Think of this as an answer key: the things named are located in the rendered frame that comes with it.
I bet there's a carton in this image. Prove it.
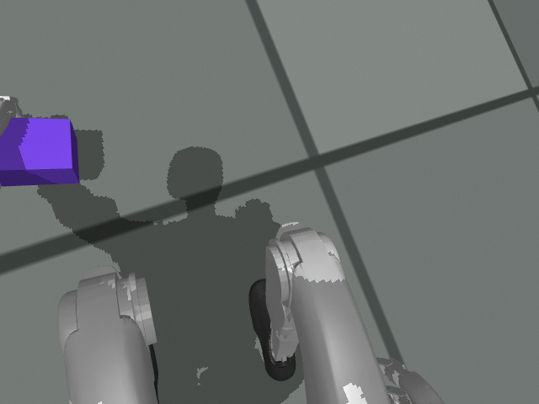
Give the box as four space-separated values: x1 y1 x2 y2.
0 118 79 187

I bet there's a left robot hand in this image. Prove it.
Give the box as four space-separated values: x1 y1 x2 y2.
0 96 24 189

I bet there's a right robot hand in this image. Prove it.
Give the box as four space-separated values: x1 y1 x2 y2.
376 357 445 404

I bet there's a right robot foot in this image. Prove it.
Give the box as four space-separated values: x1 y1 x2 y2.
248 279 296 381

